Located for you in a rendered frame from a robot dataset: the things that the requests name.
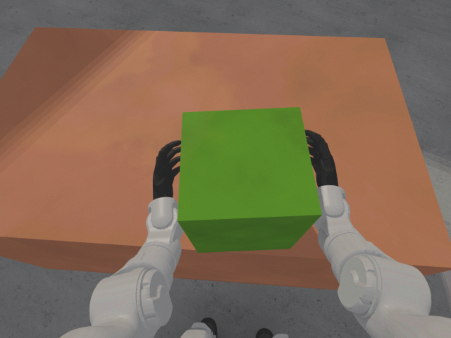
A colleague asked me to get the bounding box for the robot right forearm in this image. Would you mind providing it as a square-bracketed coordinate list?
[314, 185, 431, 311]

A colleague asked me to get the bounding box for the robot right hand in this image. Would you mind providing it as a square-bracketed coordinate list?
[305, 130, 338, 187]

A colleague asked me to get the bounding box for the left robot shin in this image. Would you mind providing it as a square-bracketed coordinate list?
[191, 323, 211, 332]

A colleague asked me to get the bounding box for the robot left hand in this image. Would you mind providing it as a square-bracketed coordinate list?
[153, 140, 181, 200]

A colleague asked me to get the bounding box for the pedestal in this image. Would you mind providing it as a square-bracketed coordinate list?
[0, 27, 451, 290]

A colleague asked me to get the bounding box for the robot left upper arm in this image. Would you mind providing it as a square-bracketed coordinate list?
[59, 268, 173, 338]

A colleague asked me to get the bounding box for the carton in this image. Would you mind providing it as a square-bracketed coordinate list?
[178, 107, 322, 253]

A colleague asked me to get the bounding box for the robot left foot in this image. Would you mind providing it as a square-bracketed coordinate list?
[201, 318, 217, 338]

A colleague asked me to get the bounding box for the robot left forearm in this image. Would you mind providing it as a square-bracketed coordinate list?
[89, 197, 184, 325]

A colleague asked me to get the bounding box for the robot right upper arm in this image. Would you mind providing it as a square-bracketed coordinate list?
[338, 253, 451, 338]

